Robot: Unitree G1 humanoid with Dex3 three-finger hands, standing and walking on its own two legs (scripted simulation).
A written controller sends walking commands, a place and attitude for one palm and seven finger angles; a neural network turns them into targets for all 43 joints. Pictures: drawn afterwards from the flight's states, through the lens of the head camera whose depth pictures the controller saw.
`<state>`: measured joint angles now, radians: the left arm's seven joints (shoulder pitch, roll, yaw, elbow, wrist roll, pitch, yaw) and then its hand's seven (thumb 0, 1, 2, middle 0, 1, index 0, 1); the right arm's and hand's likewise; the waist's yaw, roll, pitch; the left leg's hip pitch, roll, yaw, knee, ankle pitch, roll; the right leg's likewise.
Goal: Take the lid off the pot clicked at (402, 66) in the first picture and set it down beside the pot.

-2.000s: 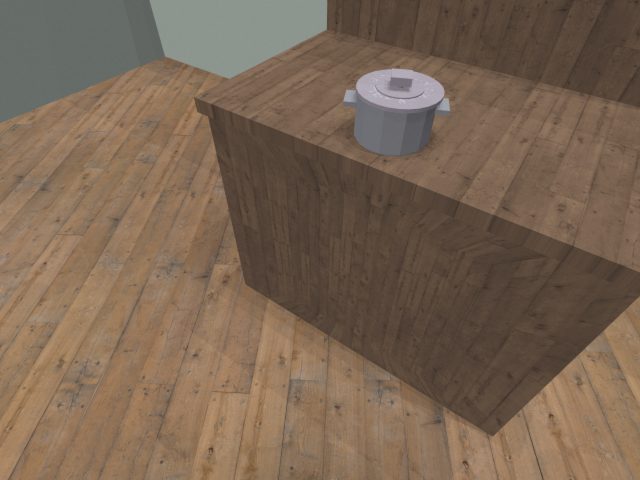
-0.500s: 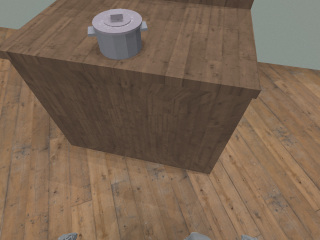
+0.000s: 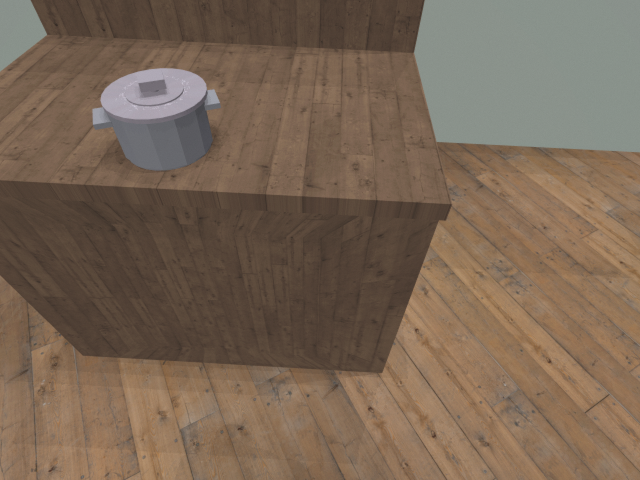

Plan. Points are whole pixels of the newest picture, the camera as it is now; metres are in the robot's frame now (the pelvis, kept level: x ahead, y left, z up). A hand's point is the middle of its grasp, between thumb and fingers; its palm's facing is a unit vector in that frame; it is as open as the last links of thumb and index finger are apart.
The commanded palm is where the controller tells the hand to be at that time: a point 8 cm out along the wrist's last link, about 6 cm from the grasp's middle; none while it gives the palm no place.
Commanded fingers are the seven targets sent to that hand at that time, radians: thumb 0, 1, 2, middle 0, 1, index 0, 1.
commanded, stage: take the last steps up to it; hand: left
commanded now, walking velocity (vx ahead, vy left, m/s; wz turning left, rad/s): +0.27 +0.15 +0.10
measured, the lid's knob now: (151, 80) +0.69 +0.30 +0.15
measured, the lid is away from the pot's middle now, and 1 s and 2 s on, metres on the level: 0.00 0.00 0.00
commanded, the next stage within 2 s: come to a stop and stand still in 0.42 s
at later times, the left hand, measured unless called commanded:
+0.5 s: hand out of the picture +0.04 +0.19 -0.17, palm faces +0.19 -0.96 -0.21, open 7.4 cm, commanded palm none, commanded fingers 0.00 0.90 0.90 -0.20 -0.30 -0.20 -0.30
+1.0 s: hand (169, 418) +0.24 +0.24 -0.17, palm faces +0.06 -0.97 -0.24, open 7.3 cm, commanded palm none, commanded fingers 0.00 0.90 0.90 -0.20 -0.30 -0.20 -0.30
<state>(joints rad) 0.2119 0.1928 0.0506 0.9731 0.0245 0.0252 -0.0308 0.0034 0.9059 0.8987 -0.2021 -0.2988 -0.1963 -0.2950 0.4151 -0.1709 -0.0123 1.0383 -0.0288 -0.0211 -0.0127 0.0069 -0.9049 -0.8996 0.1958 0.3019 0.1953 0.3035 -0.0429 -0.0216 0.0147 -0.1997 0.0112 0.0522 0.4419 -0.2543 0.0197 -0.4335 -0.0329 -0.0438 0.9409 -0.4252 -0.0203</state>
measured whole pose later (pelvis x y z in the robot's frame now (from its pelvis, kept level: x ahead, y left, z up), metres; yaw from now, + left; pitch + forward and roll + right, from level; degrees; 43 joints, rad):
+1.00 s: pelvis +0.18 +0.05 -0.01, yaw +2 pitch +0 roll +1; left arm 0.20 0.15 0.03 0.98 0.03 0.00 0.03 0.00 0.91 0.90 -0.20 -0.30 -0.20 -0.29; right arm 0.16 -0.18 -0.06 1.03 0.00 0.05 -0.03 0.00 -0.92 -0.90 0.20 0.30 0.20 0.30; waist 0.00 0.02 0.06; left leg -0.38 0.00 0.03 0.87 -0.48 -0.02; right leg -0.30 0.00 -0.07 0.55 -0.26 -0.06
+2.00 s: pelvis +0.19 +0.10 +0.00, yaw +0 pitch -1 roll +0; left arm 0.24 0.16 0.00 1.02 0.01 0.01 0.04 0.00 0.91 0.90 -0.20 -0.30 -0.20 -0.30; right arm 0.21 -0.19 0.00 1.04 -0.01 -0.01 -0.03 0.01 -0.91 -0.90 0.20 0.30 0.20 0.30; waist 0.00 0.02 0.07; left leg -0.16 -0.04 0.08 0.49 -0.33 0.06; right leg -0.27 -0.04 -0.01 0.53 -0.24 0.02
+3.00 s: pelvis +0.18 +0.14 -0.01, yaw +0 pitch +0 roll +1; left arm 0.18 0.21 0.06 0.98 0.01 0.05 0.05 0.00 0.91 0.90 -0.20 -0.30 -0.20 -0.30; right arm 0.27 -0.17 -0.03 0.96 -0.03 0.02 -0.02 0.01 -0.91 -0.90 0.20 0.30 0.20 0.30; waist -0.01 -0.01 0.10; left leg -0.19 -0.11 0.10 0.49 -0.31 0.13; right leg -0.46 -0.06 0.00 1.03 -0.47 0.01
